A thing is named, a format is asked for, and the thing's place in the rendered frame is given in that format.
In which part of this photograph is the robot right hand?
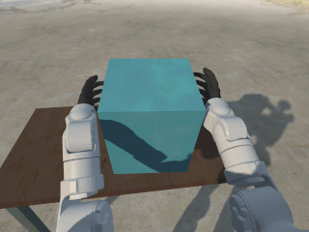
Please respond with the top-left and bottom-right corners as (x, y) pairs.
(193, 68), (221, 106)

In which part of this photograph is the left robot forearm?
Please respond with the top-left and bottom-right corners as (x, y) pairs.
(56, 103), (104, 232)

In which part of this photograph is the robot left hand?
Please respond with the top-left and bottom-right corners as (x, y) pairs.
(77, 75), (104, 111)

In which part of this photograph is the right robot upper arm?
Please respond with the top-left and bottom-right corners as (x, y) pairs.
(229, 186), (309, 232)

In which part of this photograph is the right robot forearm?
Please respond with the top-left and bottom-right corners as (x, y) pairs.
(203, 98), (294, 224)

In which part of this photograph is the carton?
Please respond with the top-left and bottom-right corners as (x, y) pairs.
(97, 58), (207, 174)

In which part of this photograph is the table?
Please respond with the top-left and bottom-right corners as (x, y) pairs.
(0, 104), (227, 232)

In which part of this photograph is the left robot upper arm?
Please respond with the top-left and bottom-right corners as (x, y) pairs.
(57, 199), (115, 232)

